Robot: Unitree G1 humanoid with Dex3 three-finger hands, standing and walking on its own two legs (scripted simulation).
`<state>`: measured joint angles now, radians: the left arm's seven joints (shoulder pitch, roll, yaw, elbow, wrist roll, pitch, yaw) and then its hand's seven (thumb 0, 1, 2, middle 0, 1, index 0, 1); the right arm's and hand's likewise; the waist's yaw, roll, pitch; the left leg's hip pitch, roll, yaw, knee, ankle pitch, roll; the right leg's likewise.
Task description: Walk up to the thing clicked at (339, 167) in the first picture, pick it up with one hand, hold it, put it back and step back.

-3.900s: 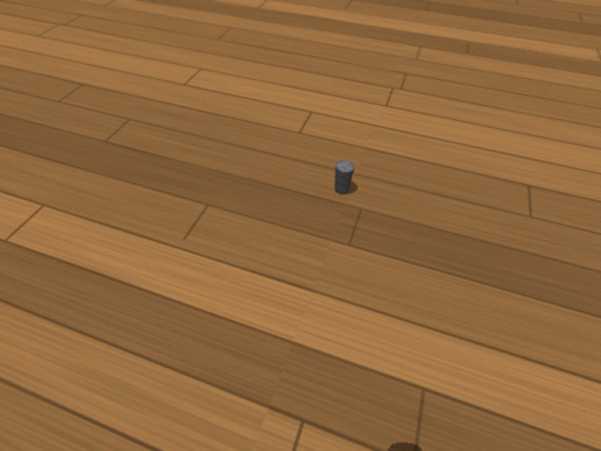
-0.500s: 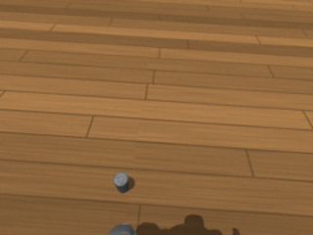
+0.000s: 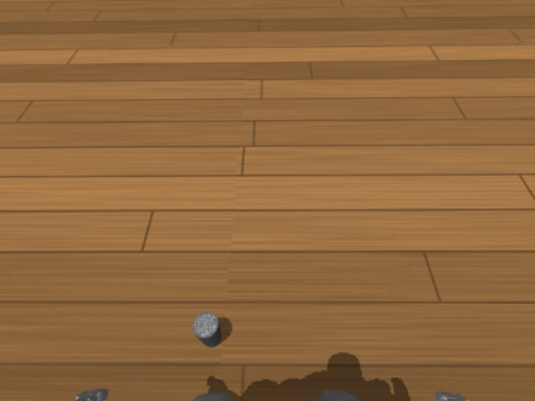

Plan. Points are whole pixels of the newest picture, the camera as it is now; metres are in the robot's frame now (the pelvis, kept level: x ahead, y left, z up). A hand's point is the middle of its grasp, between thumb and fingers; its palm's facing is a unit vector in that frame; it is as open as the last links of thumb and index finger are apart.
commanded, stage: walk up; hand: left
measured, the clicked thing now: (209, 331) +0.40 +0.23 -0.68
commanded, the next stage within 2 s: stand in 1.00 s
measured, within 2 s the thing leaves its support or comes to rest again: neither
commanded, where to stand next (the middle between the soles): +0.07 +0.00 m, yaw +2 degrees
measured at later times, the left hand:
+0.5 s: hand out of the picture +0.11 +0.24 -0.13, palm faces -0.01 -0.95 -0.32, open 7.4 cm
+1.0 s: hand out of the picture +0.10 +0.25 -0.13, palm faces +0.01 -0.95 -0.33, open 7.4 cm
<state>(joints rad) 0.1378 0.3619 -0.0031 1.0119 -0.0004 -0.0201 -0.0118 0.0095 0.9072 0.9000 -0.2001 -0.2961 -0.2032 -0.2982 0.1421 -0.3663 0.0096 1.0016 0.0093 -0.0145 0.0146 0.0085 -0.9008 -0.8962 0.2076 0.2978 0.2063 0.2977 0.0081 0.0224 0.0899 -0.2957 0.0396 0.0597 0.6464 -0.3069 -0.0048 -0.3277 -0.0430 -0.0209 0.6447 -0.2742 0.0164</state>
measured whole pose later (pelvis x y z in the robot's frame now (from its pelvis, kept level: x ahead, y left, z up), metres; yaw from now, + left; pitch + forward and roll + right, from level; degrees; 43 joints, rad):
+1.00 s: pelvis +0.03 +0.00 +0.03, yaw +0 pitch -2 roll +0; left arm 0.07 0.34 0.01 1.18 0.00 0.00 -0.01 0.01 0.91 0.90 -0.20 -0.30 -0.20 -0.30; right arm 0.07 -0.34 -0.01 1.17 -0.01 -0.01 0.01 0.01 -0.90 -0.90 0.21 0.30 0.21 0.30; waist 0.01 0.00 0.05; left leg -0.11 0.03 0.06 0.32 -0.17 -0.01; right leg -0.14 -0.04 -0.03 0.32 -0.14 0.03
